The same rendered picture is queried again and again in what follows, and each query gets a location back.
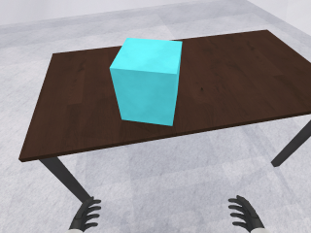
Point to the left robot hand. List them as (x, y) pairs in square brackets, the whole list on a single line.
[(81, 217)]

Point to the right robot hand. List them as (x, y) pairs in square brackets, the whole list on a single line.
[(251, 218)]

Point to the carton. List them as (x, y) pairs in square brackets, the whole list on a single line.
[(145, 75)]

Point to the table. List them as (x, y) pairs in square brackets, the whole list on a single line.
[(225, 81)]

